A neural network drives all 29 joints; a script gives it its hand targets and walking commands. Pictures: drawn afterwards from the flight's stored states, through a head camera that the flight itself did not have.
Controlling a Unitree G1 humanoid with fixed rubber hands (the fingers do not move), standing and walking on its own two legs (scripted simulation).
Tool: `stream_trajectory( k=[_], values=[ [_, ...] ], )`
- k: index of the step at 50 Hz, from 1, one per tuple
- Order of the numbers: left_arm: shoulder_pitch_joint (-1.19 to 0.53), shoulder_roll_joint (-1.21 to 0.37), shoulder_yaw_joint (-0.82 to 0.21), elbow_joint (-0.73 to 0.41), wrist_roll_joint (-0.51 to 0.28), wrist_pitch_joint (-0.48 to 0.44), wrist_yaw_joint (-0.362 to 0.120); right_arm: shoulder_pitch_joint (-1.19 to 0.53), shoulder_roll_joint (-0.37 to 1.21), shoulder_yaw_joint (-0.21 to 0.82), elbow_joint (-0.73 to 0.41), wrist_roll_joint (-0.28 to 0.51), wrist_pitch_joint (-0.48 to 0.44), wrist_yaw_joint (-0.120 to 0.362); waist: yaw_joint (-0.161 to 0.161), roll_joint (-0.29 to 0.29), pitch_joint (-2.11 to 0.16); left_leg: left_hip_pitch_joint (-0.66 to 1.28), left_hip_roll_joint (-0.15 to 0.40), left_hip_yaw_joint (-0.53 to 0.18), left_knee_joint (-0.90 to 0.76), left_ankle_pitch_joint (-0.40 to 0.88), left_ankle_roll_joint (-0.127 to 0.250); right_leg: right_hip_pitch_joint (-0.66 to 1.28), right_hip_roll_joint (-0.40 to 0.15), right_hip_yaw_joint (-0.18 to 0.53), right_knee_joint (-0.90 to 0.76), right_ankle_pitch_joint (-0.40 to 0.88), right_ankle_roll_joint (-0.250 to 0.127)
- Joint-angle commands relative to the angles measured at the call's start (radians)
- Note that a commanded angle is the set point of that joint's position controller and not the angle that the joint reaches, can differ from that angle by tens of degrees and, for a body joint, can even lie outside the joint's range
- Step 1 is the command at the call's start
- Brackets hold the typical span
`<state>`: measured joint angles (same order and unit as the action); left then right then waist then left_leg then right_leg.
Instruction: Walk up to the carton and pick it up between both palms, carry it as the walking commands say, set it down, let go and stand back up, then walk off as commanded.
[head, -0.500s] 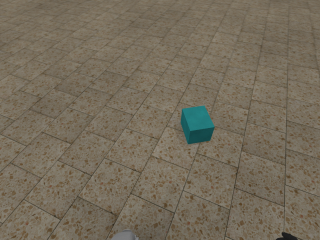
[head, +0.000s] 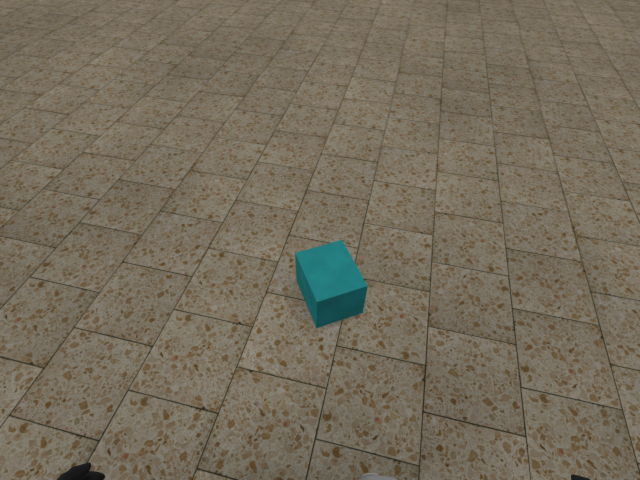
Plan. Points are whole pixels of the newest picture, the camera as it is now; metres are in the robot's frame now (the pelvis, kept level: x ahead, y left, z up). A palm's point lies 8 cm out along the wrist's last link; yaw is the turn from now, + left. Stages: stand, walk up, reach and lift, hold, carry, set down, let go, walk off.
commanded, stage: walk up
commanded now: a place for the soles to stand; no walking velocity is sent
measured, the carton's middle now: (329, 283) +0.87 -0.08 -0.67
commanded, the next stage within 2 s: none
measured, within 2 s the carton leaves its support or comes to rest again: neither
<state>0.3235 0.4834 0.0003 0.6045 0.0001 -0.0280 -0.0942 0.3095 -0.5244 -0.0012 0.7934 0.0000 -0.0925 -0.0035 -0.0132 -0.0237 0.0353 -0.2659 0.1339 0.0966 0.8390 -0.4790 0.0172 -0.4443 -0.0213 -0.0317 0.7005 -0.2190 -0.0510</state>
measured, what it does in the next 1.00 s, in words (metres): walks ahead: left foot, then right foot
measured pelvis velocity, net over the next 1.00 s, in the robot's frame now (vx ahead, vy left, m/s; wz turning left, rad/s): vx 0.27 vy -0.11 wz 0.06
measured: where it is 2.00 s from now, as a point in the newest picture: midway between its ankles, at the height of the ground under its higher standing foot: (373, 435)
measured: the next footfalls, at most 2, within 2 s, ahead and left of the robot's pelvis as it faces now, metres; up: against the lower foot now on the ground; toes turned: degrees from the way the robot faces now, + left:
left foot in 0.40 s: +0.21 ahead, +0.13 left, +0.00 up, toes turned +10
right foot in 0.70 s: +0.33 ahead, -0.18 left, +0.00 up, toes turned +1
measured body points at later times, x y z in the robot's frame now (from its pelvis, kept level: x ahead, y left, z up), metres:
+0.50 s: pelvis +0.15 -0.02 +0.01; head +0.17 +0.00 +0.46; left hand +0.24 +0.30 -0.09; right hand +0.24 -0.37 -0.06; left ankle +0.17 +0.12 -0.71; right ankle +0.13 -0.12 -0.67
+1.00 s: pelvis +0.27 -0.11 +0.01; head +0.29 -0.11 +0.46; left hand +0.34 +0.21 -0.07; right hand +0.37 -0.46 -0.08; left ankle +0.29 +0.03 -0.69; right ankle +0.29 -0.19 -0.72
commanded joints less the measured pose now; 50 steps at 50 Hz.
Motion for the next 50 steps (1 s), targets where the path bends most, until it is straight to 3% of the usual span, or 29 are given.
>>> stream_trajectory(
  k=[1,3,4,6,7,9,12,14,17,18,19,20,21,22,23,26,28,30,33,34,35,36,38,41,44,47,48,49,50],
  values=[
    [0.08,0.278,0.158,0.005,0.015,-0.032,0.045,0.053,-0.184,-0.086,-0.034,0.022,-0.006,-0.001,0.071,-0.093,-0.069,-0.454,-0.022,-0.126,0.312,0.049,0.033,0.41,-0.255,0.511,-0.424,-0.226,-0.129],
    [0.103,0.228,0.15,0.021,0.014,-0.028,0.047,0.096,-0.157,-0.083,-0.032,0.015,-0.006,-0.007,0.078,-0.143,-0.094,-0.399,-0.026,-0.088,0.199,0.02,0.011,0.434,-0.217,0.36,-0.315,0.064,-0.163],
    [0.118,0.201,0.135,0.026,0.018,-0.028,0.049,0.045,-0.163,-0.088,-0.033,0.01,-0.001,-0.007,0.077,-0.089,-0.033,-0.373,-0.032,-0.084,0.219,0.079,0.012,0.323,-0.215,0.329,-0.349,0.119,-0.138],
    [0.124,0.197,0.133,0.03,0.017,-0.03,0.047,0.052,-0.149,-0.089,-0.033,0.008,0.006,-0.001,0.092,-0.177,-0.015,-0.372,-0.048,-0.065,0.118,0.121,-0.005,0.356,-0.182,0.273,-0.38,0.11,-0.122],
    [0.113,0.197,0.13,0.035,0.024,-0.029,0.045,0.016,-0.134,-0.079,-0.051,0.01,0.002,-0.002,0.087,-0.194,0.01,-0.372,-0.043,-0.048,0.094,0.094,0.001,0.331,-0.199,0.293,-0.393,0.07,-0.161],
    [0.084,0.222,0.14,0.006,0.032,-0.022,0.038,-0.014,-0.149,-0.091,-0.054,0.006,0.001,0.0,0.093,-0.153,-0.015,-0.324,-0.066,-0.032,-0.012,0.133,-0.013,0.303,-0.185,0.253,-0.403,-0.091,-0.17],
    [0.021,0.223,0.132,-0.013,0.026,-0.011,0.023,0.012,-0.144,-0.094,-0.032,0.002,-0.002,0.003,0.062,-0.21,0.086,-0.191,-0.081,0.007,-0.099,0.195,-0.008,0.125,-0.176,0.192,-0.438,-0.274,-0.179],
    [0.024,0.216,0.131,-0.016,0.028,-0.003,0.02,0.023,-0.147,-0.102,-0.035,-0.001,-0.008,0.0,0.059,-0.141,0.084,-0.138,-0.116,0.055,-0.167,0.197,0.007,0.098,-0.175,0.209,-0.418,-0.267,-0.171],
    [-0.005,0.188,0.114,-0.027,0.021,0.009,0.012,0.16,-0.165,-0.114,-0.005,0.001,-0.025,-0.019,-0.009,-0.083,-0.04,0.111,-0.13,0.052,-0.321,0.268,0.029,0.066,-0.131,0.101,-0.219,-0.147,-0.125],
    [-0.03,0.137,0.1,-0.029,0.017,0.003,0.016,0.247,-0.188,-0.122,0.005,-0.007,-0.032,-0.032,-0.049,-0.066,-0.084,0.245,-0.049,-0.08,-0.385,0.201,0.063,-0.019,-0.094,0.054,-0.035,0.014,-0.09],
    [-0.021,0.108,0.087,-0.069,0.014,-0.003,0.022,0.319,-0.289,-0.153,0.021,-0.03,-0.032,-0.047,-0.101,0.162,-0.144,0.425,0.15,-0.368,-0.451,0.057,0.136,-0.219,-0.025,-0.02,0.244,0.008,-0.027],
    [0.017,0.113,0.09,-0.078,0.019,-0.001,0.03,0.314,-0.348,-0.156,-0.009,-0.014,-0.037,-0.05,-0.084,0.234,-0.144,0.455,0.342,-0.668,-0.522,0.162,0.264,-0.367,0.026,0.041,0.415,-0.276,0.022],
    [-0.037,0.184,0.106,-0.071,0.037,0.008,0.044,0.276,-0.323,-0.156,-0.028,0.014,-0.036,-0.058,-0.067,0.076,-0.079,0.401,0.387,-0.664,-0.512,0.218,0.312,-0.397,-0.032,0.113,0.483,-0.284,0.035],
    [-0.045,0.201,0.111,-0.063,0.026,0.014,0.04,0.242,-0.294,-0.142,-0.023,0.013,-0.042,-0.059,-0.062,-0.003,-0.073,0.371,0.346,-0.582,-0.466,0.346,0.31,-0.38,-0.053,0.15,0.493,-0.249,0.035],
    [-0.012,0.152,0.097,-0.057,0.025,0.008,0.037,0.203,-0.282,-0.146,-0.026,0.013,-0.041,-0.053,-0.031,0.098,-0.044,0.354,0.293,-0.44,-0.41,0.575,0.273,-0.373,-0.085,0.14,0.391,-0.269,0.03],
    [-0.048,0.137,0.116,-0.067,0.029,0.014,0.019,0.187,-0.234,-0.122,-0.025,0.005,-0.039,-0.05,-0.033,0.106,-0.001,0.222,0.196,-0.221,-0.356,0.819,0.23,-0.241,-0.053,0.072,0.269,-0.267,0.03],
    [-0.054,0.111,0.113,-0.079,0.034,0.021,0.007,0.194,-0.263,-0.13,-0.038,0.005,-0.043,-0.048,-0.028,0.174,0.007,0.12,0.246,-0.231,-0.394,0.76,0.251,-0.188,-0.077,0.058,0.253,-0.195,0.033],
    [-0.055,0.158,0.137,-0.049,0.031,0.029,-0.013,0.085,-0.299,-0.142,-0.043,-0.015,-0.044,-0.042,-0.004,0.246,0.029,-0.031,0.238,-0.18,-0.444,0.333,0.243,-0.091,-0.083,0.067,0.157,-0.176,0.03],
    [0.026,0.181,0.164,0.019,0.037,0.022,-0.012,-0.005,-0.259,-0.116,-0.061,-0.014,-0.024,-0.035,0.066,0.156,0.047,-0.317,0.137,-0.07,-0.354,0.032,0.152,0.255,-0.011,-0.017,-0.016,-0.055,0.028],
    [0.157,0.22,0.178,0.069,0.045,0.019,-0.003,0.033,-0.216,-0.112,-0.055,-0.035,-0.021,-0.034,0.113,0.014,-0.043,-0.368,0.089,-0.002,-0.098,-0.019,0.127,0.398,0.015,0.028,-0.054,-0.145,0.021],
    [0.244,0.305,0.201,0.062,0.054,0.007,0.019,0.052,-0.13,-0.082,-0.073,-0.025,-0.016,-0.035,0.182,-0.305,-0.034,-0.512,-0.062,0.07,0.283,-0.077,0.054,0.437,-0.17,0.437,-0.352,-0.376,-0.016],
    [0.158,0.309,0.182,0.017,0.041,0.001,0.037,0.045,-0.149,-0.078,-0.073,-0.015,0.0,-0.052,0.12,-0.267,-0.004,-0.534,-0.129,-0.057,0.37,-0.12,0.037,0.274,-0.277,0.696,-0.504,-0.364,-0.054],
    [0.019,0.258,0.16,-0.022,0.028,-0.001,0.036,0.087,-0.199,-0.094,-0.031,0.006,0.003,-0.044,0.046,-0.066,-0.002,-0.414,-0.018,-0.095,0.34,0.037,0.046,0.226,-0.215,0.482,-0.417,-0.243,-0.105],
    [0.042,0.24,0.159,-0.011,0.029,0.003,0.038,0.166,-0.18,-0.093,-0.014,0.009,-0.007,-0.038,0.062,-0.189,-0.042,-0.338,-0.037,-0.047,0.151,-0.026,0.021,0.229,-0.208,0.342,-0.3,-0.092,-0.19],
    [0.072,0.208,0.137,-0.012,0.029,0.001,0.04,0.093,-0.149,-0.088,-0.031,0.01,-0.016,-0.036,0.08,-0.158,0.028,-0.291,-0.068,-0.033,0.021,0.047,0.014,0.217,-0.215,0.32,-0.326,0.016,-0.199],
    [0.065,0.193,0.132,-0.006,0.029,0.012,0.043,0.081,-0.155,-0.086,-0.052,0.005,-0.013,-0.039,0.098,-0.207,-0.019,-0.316,-0.1,0.005,-0.042,0.051,0.012,0.328,-0.168,0.303,-0.313,0.07,-0.132],
    [0.036,0.194,0.132,-0.009,0.034,0.014,0.031,0.114,-0.128,-0.077,-0.036,-0.002,-0.023,-0.042,0.071,-0.244,-0.032,-0.226,-0.119,0.01,-0.125,0.069,0.009,0.282,-0.164,0.265,-0.284,0.099,-0.189],
    [0.013,0.212,0.137,-0.008,0.028,0.017,0.027,0.169,-0.134,-0.082,-0.026,0.008,-0.029,-0.043,0.042,-0.232,-0.057,-0.125,-0.132,0.026,-0.167,0.109,0.013,0.242,-0.156,0.227,-0.26,0.045,-0.173],
    [0.005,0.192,0.127,-0.031,0.019,0.028,0.022,0.175,-0.15,-0.091,-0.004,0.003,-0.03,-0.049,0.022,-0.12,-0.039,-0.015,-0.158,0.057,-0.26,0.199,0.013,0.126,-0.152,0.211,-0.206,0.096,-0.171]
  ],
)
